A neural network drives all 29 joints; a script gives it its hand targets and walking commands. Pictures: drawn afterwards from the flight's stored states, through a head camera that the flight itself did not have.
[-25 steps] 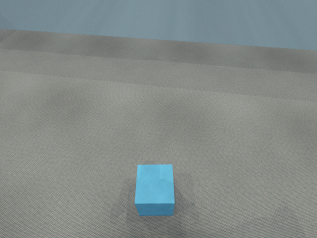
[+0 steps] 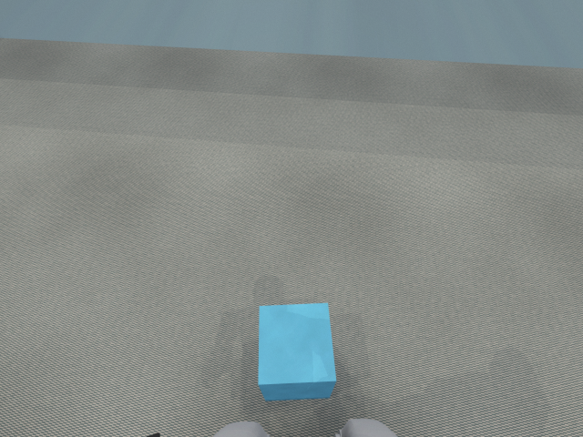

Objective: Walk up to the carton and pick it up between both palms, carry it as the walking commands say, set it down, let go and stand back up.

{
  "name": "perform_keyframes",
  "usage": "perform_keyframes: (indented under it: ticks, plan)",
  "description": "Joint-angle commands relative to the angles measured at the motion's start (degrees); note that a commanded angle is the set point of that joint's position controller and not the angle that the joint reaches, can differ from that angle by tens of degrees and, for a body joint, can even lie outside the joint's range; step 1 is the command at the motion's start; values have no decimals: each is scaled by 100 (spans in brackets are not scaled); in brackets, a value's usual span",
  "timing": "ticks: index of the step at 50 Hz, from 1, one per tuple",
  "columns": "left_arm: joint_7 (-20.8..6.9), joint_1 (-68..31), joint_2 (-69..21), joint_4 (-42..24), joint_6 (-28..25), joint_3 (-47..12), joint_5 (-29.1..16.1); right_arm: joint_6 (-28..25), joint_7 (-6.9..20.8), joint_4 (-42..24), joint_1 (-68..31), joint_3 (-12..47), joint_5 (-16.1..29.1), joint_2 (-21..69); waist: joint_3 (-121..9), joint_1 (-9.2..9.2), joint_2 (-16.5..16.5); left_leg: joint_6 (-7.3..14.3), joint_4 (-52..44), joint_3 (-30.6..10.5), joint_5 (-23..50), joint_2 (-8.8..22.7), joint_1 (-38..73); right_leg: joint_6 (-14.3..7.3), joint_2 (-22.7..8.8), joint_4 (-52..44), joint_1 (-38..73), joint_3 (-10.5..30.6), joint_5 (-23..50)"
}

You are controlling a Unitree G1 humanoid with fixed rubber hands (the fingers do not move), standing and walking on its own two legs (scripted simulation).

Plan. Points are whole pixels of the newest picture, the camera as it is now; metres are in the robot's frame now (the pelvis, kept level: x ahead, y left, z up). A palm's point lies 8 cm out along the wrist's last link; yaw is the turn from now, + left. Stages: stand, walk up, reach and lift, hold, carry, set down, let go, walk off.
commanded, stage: walk up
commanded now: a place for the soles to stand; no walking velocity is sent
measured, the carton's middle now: (295, 353) +0.38 +0.02 -0.63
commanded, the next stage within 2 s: reach and lift in 1.76 s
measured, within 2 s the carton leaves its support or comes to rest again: neither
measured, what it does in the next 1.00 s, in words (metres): steps on the spot: left foot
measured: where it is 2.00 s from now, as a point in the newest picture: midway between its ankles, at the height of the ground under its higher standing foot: outside the picture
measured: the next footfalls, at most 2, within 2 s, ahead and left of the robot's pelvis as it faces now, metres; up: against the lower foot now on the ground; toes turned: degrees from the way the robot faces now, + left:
left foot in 0.04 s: +0.03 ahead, +0.12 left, +0.00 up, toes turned -2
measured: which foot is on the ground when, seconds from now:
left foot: up 0.00-0.02, down 0.04-1.00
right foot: down 0.00-1.00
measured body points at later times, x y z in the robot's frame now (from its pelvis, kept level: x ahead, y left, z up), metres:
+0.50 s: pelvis +0.01 +0.02 +0.02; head +0.04 +0.03 +0.47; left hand +0.07 +0.27 -0.13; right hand +0.09 -0.22 -0.12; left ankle -0.01 +0.11 -0.72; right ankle +0.02 -0.12 -0.72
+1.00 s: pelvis -0.01 -0.02 +0.02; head +0.00 -0.02 +0.47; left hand +0.00 +0.23 -0.13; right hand +0.04 -0.25 -0.13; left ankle -0.01 +0.11 -0.72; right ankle +0.02 -0.12 -0.72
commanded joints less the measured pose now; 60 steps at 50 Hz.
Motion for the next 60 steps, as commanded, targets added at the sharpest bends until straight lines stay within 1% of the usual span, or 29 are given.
perform_keyframes:
  ticks: [1,2,3,4,5,6,7,8,11,13,14,15,17,22,27,28,29,31,35,36,38,43,45,47,49,52,55,56,60]
  plan:
    - [-133,-448,516,-285,202,52,-80,-309,-35,-308,762,-231,44,-858,-747,-312,112,106,-2735,-1261,4874,1184,1358,-48,-251,-133,-305,118,1778]
    - [-123,-177,444,-223,246,-29,-30,-290,-44,-340,466,-268,58,-1011,-1102,-60,596,468,-2620,-1827,5937,1559,1676,141,-215,13,-471,184,368]
    - [-83,-160,540,-153,296,3,-15,-302,-30,-512,101,-186,143,-949,-1328,25,290,828,-2561,-2130,5781,1833,1484,148,-348,-281,-114,191,-551]
    - [-52,-244,659,-113,317,36,-110,-253,-14,-504,-21,-208,123,-1027,-893,-77,201,895,-2345,-1682,5307,1687,712,104,-420,-770,345,118,130]
    - [-59,-228,753,44,286,38,-22,-208,-22,-551,-102,-226,86,-991,-751,-153,-138,572,-2352,-1451,5047,1426,736,113,-448,-995,514,212,1182]
    - [-90,-23,898,143,292,88,-104,-251,-48,-570,-149,-178,56,-810,-742,-1,38,465,-2343,-1184,5004,1187,576,47,-604,-1017,789,575,1967]
    - [-124,-319,1023,125,272,67,-29,-271,-51,-701,-191,-103,147,-756,-861,36,443,260,-2581,-838,4912,905,650,22,-641,-998,850,596,2247]
    - [-160,-366,1004,182,299,130,-42,-265,-59,-581,-158,-133,142,-809,-572,22,149,100,-2665,-920,5057,953,545,60,-618,-997,742,417,2058]
    - [-112,-387,823,311,284,68,-76,-225,-75,-521,-33,-146,132,-805,-718,4,280,132,-2629,-956,4907,906,591,-28,-629,-1288,1022,433,2063]
    - [-130,-409,877,499,261,20,-88,-278,-50,-419,41,-111,232,-715,-899,-109,254,72,-2672,-869,5672,913,1174,114,-542,-1106,669,325,2213]
    - [-159,-395,766,564,292,-35,-78,-262,-76,-423,20,-63,150,-636,-575,30,502,140,-2720,-1105,5522,1036,935,132,-532,-1157,454,226,1615]
    - [-149,-437,857,620,315,-30,-75,-268,-76,-447,-30,-110,183,-733,-594,-16,-24,102,-2744,-1023,5222,1035,851,191,-491,-1366,594,214,1445]
    - [-134,-340,838,676,303,-35,-131,-263,-56,-541,-287,-119,130,-753,-815,137,228,230,-2880,-971,4815,917,832,116,-618,-1449,929,237,1573]
    - [-164,-691,943,771,230,-77,-110,-303,-76,-385,-30,-163,177,-792,-879,-125,-92,155,-2888,-1132,5207,1032,1105,47,-602,-1423,529,267,1491]
    - [-125,-444,939,894,219,-41,-93,-274,-62,-353,-8,-228,140,-767,-779,-162,91,200,-2869,-1141,3857,795,909,6,-716,-1540,612,285,1361]
    - [-107,-486,1028,893,202,-23,-129,-288,-59,-271,-26,-184,121,-742,-747,-126,-313,278,-2852,-1062,4080,864,838,20,-695,-1548,659,261,1596]
    - [-106,-343,912,904,202,-50,-123,-292,-90,-326,-153,-202,43,-838,-721,-23,-40,328,-2826,-1033,4010,845,736,-27,-753,-1599,793,303,1778]
    - [-131,-437,917,858,206,-36,-158,-289,-36,-243,-49,-200,61,-782,-631,-42,-384,290,-2752,-943,3538,707,499,-72,-744,-1662,863,212,1645]
    - [-97,-413,986,835,161,-21,-93,-258,-15,-254,-276,-170,1,-770,-340,-45,-83,278,-2874,-824,3024,529,318,-213,-801,-1739,625,384,1606]
    - [-108,-250,1040,957,192,21,-139,-278,-47,-139,10,-154,88,-590,-434,-81,-498,279,-2833,-1025,3151,626,356,-169,-723,-1737,732,243,1490]
    - [-116,-180,895,1044,194,-28,-107,-254,-35,-61,126,-102,49,-556,-446,-18,-54,171,-2922,-869,2946,553,108,-197,-732,-1673,978,345,1345]
    - [-86,-90,982,960,168,21,-153,-268,-79,-19,50,-135,85,-716,-504,108,-515,222,-2820,-951,2889,494,46,-306,-829,-1948,1089,325,1421]
    - [-129,-227,983,995,181,-37,-140,-244,-77,-51,-57,-170,74,-761,-324,-65,-512,146,-2895,-876,2377,455,380,-198,-777,-2053,408,364,889]
    - [-110,2,921,1097,143,-80,-173,-215,-45,31,152,-118,59,-515,-195,-6,46,109,-2875,-870,1930,400,281,-267,-808,-2309,425,556,186]
    - [-117,-165,972,967,185,-62,-132,-224,-54,133,405,-87,41,-540,-168,-100,-183,196,-3031,-1131,1657,507,-88,-235,-831,-2257,553,492,-311]
    - [-151,-94,1041,936,148,-100,-92,-248,-75,110,102,-69,93,-628,-96,-53,-530,162,-2830,-943,1900,400,134,-252,-863,-2476,147,761,-347]
    - [-151,-222,1107,924,174,-25,-135,-276,-71,116,47,-35,72,-518,49,-21,-10,126,-2948,-1116,1904,460,-192,-261,-712,-2221,204,451,-34]
    - [-151,-63,969,925,201,-21,-107,-271,-91,170,184,-91,65,-584,-81,-85,-273,252,-2897,-1112,1886,469,-91,-285,-764,-2314,324,503,-246]
    - [-144,111,1043,1025,174,-47,-119,-279,-103,173,186,-39,66,-505,-360,1,-216,141,-2719,-1013,1972,365,65,-290,-831,-2302,426,478,-135]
